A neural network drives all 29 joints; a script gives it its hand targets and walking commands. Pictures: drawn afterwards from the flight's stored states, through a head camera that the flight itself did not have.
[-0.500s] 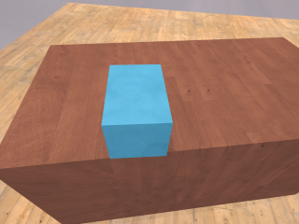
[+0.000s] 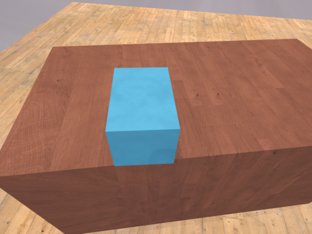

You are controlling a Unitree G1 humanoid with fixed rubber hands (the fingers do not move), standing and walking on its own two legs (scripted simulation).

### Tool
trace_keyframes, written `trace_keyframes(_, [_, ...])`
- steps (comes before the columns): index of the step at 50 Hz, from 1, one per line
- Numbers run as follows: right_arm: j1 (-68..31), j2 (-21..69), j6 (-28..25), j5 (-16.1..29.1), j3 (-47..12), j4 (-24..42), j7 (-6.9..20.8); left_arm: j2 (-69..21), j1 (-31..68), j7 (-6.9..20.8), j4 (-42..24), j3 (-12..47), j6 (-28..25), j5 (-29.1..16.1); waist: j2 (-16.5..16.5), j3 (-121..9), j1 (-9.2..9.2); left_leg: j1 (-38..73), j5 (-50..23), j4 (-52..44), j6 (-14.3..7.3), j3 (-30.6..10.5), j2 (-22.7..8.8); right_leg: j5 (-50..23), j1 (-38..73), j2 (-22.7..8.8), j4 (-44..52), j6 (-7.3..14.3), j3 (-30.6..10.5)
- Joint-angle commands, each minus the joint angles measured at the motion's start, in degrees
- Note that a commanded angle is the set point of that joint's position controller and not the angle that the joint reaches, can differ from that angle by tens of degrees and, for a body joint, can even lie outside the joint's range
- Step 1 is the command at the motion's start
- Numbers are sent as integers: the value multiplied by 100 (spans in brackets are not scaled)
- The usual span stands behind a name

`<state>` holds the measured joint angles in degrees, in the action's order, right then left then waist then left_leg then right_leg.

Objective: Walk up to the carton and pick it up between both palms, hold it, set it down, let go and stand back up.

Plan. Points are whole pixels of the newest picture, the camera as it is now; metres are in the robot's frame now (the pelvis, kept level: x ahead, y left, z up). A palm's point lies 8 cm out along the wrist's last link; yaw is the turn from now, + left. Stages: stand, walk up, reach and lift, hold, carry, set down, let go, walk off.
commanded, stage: stand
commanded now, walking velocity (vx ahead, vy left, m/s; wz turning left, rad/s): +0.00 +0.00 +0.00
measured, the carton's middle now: (142, 113) +0.48 +0.04 +0.04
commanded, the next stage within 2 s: none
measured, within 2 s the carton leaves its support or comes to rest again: neither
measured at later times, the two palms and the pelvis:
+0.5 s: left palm out of the picture +0.00 +0.24 -0.14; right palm out of the picture +0.00 -0.24 -0.14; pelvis +0.00 +0.00 +0.00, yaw +0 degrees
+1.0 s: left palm out of the picture +0.00 +0.24 -0.14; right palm out of the picture -0.01 -0.24 -0.14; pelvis +0.00 +0.00 +0.00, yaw +0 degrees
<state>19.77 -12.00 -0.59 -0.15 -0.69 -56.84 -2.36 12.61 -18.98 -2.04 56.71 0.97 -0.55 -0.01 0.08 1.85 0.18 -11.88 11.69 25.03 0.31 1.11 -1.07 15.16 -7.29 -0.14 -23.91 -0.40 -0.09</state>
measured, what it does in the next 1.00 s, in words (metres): stands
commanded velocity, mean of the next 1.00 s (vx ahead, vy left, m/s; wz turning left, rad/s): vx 0.00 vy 0.00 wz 0.00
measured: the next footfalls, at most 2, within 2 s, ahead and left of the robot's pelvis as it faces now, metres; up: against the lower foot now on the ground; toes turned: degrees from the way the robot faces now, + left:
none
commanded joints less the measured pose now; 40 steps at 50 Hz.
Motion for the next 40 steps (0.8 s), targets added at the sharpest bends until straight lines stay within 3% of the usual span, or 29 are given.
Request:
trace_keyframes(1, [397, -622, -45, 0, 134, 124, -27, 612, -402, -28, -147, -139, -53, -1, 29, 292, -1, 59, -477, -446, -89, -507, -477, -554, -445, -532, 504, 94, -426])
trace_keyframes(40, [400, -547, -46, 1, 108, -43, -48, 529, -427, -44, -1, -130, -54, -6, 30, 309, -3, 60, -542, -445, -70, -513, -476, -588, -398, -542, 537, 90, -391])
